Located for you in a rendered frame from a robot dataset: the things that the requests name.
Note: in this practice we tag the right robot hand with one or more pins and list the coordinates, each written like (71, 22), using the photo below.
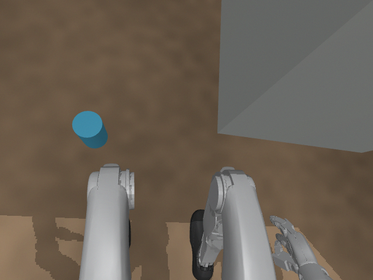
(299, 251)

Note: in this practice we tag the right robot foot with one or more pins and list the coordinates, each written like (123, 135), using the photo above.
(196, 233)

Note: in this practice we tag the can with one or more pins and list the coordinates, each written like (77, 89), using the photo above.
(90, 129)

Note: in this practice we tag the right robot arm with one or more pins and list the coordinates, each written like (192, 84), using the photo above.
(313, 271)

